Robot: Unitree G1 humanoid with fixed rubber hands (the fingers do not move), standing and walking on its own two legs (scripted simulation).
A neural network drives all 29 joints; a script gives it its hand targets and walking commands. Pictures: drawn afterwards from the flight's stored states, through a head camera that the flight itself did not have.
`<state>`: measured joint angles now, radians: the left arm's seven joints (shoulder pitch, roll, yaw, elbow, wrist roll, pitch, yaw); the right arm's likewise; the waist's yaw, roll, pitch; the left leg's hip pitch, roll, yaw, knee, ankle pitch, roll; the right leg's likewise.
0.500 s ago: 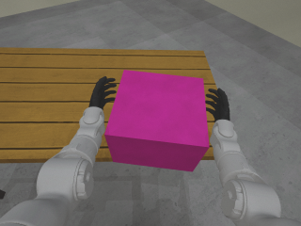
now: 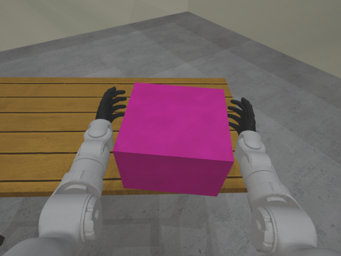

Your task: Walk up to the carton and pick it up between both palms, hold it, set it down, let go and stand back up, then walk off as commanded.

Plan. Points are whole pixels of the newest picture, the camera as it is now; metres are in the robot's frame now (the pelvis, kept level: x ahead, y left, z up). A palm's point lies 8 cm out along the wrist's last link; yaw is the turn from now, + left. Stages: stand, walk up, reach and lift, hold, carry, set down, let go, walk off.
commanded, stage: reach and lift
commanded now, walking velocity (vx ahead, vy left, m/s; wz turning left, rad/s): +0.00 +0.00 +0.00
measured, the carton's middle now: (174, 137) +0.42 +0.00 +0.03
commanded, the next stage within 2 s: hold in 1.54 s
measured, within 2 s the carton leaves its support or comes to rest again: neither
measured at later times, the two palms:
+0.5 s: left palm (92, 112) +0.37 +0.19 +0.17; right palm (247, 123) +0.37 -0.16 +0.15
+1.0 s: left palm (90, 109) +0.37 +0.19 +0.18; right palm (246, 117) +0.38 -0.16 +0.16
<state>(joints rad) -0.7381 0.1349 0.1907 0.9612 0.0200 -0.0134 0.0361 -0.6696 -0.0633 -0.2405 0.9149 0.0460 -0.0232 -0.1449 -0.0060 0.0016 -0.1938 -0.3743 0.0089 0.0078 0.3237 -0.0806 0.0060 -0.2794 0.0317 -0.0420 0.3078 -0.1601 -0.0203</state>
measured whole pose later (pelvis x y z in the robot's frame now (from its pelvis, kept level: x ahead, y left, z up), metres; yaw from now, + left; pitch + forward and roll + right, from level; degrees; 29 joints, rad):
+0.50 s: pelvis -0.01 +0.00 +0.00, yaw +0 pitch +1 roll -1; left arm -0.69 0.09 0.23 0.63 0.21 0.39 0.02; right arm -0.67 -0.06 -0.20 0.82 0.06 0.17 -0.16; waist -0.01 -0.02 -0.17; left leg -0.24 0.01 0.01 0.31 -0.08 0.01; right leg -0.14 0.03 -0.04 0.28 -0.15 -0.02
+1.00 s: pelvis -0.01 +0.00 +0.00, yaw +0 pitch -1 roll -1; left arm -0.69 0.08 0.25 0.49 0.26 0.51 0.00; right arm -0.69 -0.06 -0.20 0.77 0.06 0.19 -0.15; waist -0.01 -0.03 -0.12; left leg -0.20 0.01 0.01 0.29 -0.08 0.01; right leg -0.10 0.03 -0.04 0.26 -0.15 -0.02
